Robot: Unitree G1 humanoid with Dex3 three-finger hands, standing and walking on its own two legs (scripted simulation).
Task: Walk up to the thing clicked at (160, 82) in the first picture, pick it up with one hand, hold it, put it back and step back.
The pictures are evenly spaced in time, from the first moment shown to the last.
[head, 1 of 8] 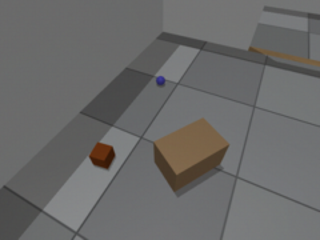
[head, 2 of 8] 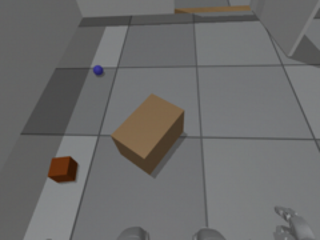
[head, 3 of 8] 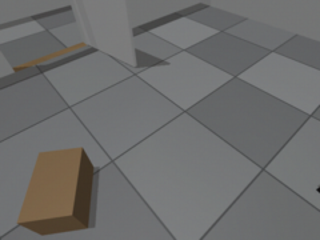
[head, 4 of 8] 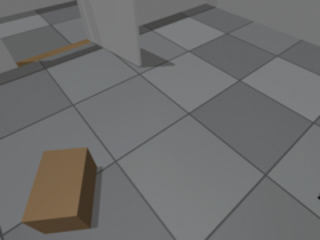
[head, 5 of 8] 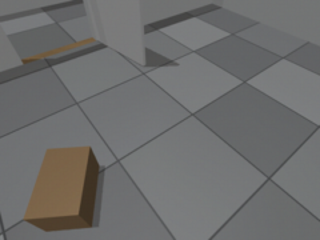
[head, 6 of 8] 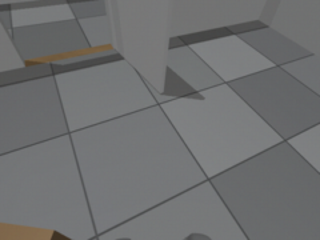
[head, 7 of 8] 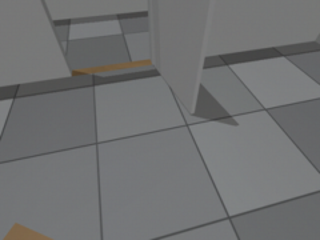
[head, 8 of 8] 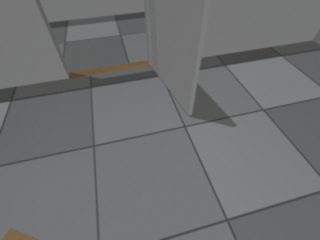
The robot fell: no
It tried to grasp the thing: no
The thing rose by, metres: 0.00
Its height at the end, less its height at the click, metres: +0.00
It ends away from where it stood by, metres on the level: 0.00
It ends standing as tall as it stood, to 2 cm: yes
